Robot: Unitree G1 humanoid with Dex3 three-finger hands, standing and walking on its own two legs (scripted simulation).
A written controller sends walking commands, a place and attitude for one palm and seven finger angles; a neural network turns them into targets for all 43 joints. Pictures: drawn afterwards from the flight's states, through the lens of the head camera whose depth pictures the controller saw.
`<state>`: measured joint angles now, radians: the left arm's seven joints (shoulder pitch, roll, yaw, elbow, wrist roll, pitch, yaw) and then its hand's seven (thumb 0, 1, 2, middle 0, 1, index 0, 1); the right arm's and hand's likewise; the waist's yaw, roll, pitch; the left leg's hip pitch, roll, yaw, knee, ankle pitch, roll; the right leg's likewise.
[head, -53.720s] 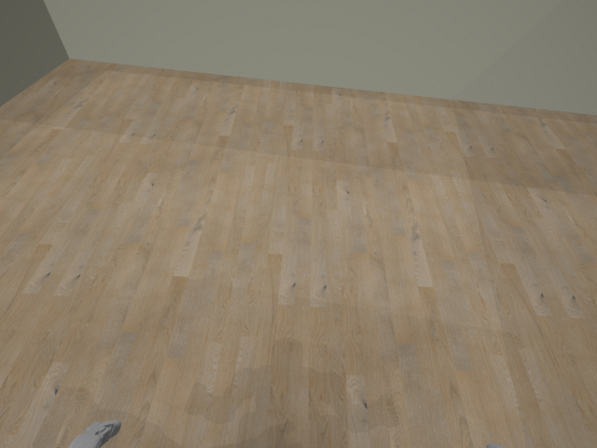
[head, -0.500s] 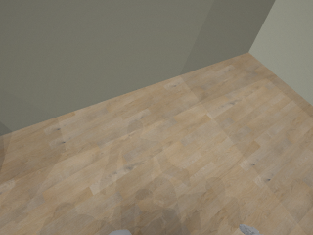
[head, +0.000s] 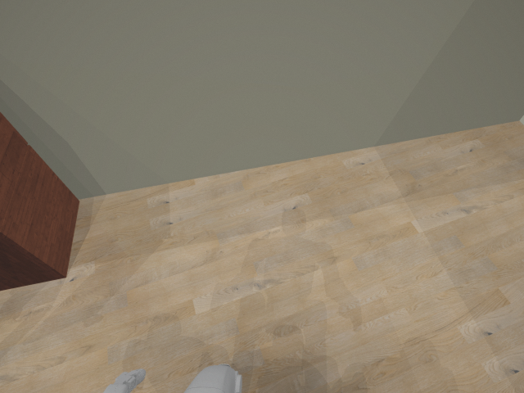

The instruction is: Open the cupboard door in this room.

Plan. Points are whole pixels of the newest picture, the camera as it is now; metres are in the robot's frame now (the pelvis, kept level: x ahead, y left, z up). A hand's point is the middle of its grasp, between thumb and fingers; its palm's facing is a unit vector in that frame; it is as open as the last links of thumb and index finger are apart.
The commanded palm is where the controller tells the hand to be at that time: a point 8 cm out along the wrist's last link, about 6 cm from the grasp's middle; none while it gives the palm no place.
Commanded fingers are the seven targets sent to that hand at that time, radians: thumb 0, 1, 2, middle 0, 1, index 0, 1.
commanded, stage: turn to face it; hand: left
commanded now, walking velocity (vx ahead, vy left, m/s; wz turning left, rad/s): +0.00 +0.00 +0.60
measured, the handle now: out of the picture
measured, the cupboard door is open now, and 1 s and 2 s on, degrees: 45 45 45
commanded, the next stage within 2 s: take the last steps up to it in 1.48 s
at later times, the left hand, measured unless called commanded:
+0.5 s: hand out of the picture +0.06 +0.23 -0.16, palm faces +0.32 -0.90 -0.30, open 7.4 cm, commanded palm none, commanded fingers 0.00 0.90 0.90 -0.20 -0.30 -0.20 -0.30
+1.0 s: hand out of the picture -0.04 +0.22 -0.18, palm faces +0.61 -0.76 -0.23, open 7.4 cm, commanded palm none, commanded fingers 0.00 0.90 0.90 -0.20 -0.30 -0.20 -0.30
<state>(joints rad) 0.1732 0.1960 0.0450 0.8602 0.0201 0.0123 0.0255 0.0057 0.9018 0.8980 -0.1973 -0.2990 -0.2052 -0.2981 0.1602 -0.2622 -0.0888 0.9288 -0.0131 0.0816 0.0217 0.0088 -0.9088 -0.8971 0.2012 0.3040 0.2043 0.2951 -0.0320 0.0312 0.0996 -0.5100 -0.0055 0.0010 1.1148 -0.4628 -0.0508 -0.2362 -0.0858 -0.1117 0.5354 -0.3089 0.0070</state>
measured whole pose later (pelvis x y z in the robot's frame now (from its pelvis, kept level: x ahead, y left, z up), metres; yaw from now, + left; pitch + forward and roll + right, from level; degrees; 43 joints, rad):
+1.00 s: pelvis +0.03 +0.01 -0.01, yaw +36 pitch +1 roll -1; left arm 0.19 0.26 0.08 0.92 0.01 0.07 0.01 0.01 0.90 0.90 -0.20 -0.30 -0.20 -0.30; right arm 0.13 -0.22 -0.05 0.89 -0.02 0.03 0.00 0.00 -0.91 -0.90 0.20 0.30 0.21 0.30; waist 0.00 -0.05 0.11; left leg -0.32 -0.01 0.02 0.58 -0.28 0.03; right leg -0.47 -0.10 -0.05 1.11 -0.47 0.08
